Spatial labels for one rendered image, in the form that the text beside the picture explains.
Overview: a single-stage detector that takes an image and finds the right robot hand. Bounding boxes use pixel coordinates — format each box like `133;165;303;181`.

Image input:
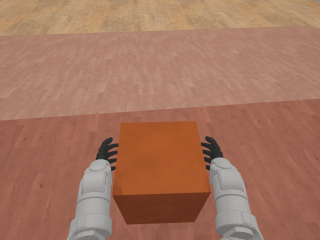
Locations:
201;136;224;171

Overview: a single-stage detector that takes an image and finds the carton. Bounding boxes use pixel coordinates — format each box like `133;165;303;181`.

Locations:
112;121;211;225

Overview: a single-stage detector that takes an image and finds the right robot forearm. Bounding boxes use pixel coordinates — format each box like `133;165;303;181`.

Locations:
210;157;264;240

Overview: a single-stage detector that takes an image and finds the left robot forearm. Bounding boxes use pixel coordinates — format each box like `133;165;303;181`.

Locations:
67;159;112;240

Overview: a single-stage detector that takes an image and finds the left robot hand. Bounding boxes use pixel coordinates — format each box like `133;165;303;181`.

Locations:
95;137;119;171

